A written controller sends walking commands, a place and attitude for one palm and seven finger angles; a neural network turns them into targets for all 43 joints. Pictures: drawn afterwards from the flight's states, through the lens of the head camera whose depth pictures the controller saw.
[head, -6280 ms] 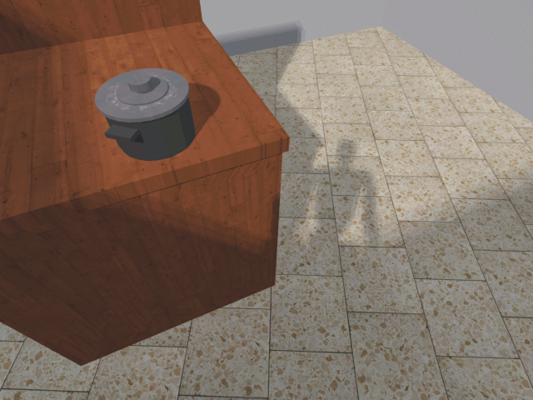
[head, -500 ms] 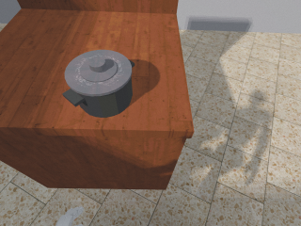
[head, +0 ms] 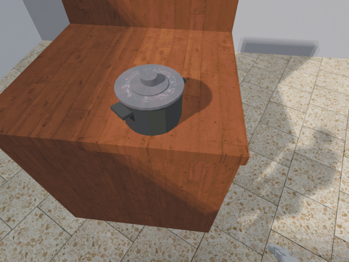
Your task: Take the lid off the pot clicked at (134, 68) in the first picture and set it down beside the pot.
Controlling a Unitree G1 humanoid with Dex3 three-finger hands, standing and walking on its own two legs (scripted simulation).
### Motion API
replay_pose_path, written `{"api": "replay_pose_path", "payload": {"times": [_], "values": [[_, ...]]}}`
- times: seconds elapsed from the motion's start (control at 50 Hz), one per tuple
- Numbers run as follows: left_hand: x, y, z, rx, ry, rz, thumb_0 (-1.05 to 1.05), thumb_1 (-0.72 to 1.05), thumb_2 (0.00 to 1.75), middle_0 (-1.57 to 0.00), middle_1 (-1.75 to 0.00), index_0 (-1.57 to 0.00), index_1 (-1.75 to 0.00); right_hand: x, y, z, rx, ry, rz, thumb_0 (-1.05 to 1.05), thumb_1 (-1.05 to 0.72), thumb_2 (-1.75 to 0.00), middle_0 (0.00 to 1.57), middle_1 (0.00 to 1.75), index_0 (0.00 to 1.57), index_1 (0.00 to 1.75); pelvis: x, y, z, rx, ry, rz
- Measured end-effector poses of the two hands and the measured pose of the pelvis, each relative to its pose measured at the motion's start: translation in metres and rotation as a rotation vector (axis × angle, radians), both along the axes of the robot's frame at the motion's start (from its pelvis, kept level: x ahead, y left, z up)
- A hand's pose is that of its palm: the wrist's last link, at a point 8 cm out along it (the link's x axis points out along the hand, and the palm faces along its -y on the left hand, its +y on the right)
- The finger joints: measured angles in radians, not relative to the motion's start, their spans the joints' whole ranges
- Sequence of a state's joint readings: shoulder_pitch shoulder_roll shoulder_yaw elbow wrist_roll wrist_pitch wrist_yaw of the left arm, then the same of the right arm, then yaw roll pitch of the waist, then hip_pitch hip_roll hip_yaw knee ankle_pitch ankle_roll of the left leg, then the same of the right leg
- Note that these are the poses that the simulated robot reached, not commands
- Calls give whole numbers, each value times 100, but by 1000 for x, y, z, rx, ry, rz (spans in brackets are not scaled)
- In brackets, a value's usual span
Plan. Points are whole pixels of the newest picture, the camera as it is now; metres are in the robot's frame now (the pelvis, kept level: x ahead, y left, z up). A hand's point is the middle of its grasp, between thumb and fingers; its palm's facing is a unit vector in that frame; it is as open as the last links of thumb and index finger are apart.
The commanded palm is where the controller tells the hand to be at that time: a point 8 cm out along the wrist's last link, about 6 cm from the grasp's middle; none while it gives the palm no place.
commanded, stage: come to a stop and stand still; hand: left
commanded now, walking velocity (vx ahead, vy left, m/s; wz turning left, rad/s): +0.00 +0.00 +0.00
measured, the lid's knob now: (148, 77) +0.49 +0.11 +0.16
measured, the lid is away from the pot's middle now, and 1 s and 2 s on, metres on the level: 0.00 0.00 0.00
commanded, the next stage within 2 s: look again from close up in 1.42 s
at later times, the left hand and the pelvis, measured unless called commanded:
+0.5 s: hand out of the picture +0.02 +0.23 -0.17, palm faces +0.01 -0.98 -0.20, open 7.4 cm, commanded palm none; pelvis -0.01 +0.05 +0.01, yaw -1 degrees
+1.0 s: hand out of the picture +0.04 +0.20 -0.16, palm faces +0.00 -0.98 -0.20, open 7.4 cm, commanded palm none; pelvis +0.02 +0.03 +0.01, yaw -2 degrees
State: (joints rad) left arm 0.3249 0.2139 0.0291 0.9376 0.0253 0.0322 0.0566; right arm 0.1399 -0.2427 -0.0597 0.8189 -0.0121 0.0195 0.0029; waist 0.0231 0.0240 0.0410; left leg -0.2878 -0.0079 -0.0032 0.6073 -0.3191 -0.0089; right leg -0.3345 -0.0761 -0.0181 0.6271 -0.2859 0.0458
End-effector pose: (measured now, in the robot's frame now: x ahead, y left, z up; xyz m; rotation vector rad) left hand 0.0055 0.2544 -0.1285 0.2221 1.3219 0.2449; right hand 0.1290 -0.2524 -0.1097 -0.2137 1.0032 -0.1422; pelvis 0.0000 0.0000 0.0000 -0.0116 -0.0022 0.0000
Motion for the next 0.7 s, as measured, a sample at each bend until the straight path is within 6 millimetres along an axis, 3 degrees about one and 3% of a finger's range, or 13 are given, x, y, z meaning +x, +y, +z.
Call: {"api": "replay_pose_path", "payload": {"times": [0.1, 0.24, 0.5, 0.7], "values": [[0, 25, -1, 11, -51, 20, 1, 91, 90, -20, -30, -20, -30, -6, 41, -8, 33, -6, 39, 0, -90, -90, 20, 30, 20, 30, -8, 22, -5, 10, -41, -7], [-7, 32, -1, -27, -62, -10, 1, 91, 90, -20, -30, -20, -30, -38, 83, -18, 104, 64, 33, 0, -90, -90, 21, 30, 21, 30, -16, 39, -3, 0, -38, -12], [6, 29, -8, -104, -34, -47, 1, 91, 90, -20, -30, -20, -30, -103, 64, -7, 7, 223, -87, 0, -91, -90, 21, 30, 21, 30, -8, 52, 8, -4, -27, -22], [20, 20, -8, -115, -12, -62, 1, 91, 90, -20, -30, -20, -30, -108, 68, -9, 29, 263, -112, 1, -90, -90, 20, 30, 20, 30, 5, 46, 11, 0, -25, -28]]}}
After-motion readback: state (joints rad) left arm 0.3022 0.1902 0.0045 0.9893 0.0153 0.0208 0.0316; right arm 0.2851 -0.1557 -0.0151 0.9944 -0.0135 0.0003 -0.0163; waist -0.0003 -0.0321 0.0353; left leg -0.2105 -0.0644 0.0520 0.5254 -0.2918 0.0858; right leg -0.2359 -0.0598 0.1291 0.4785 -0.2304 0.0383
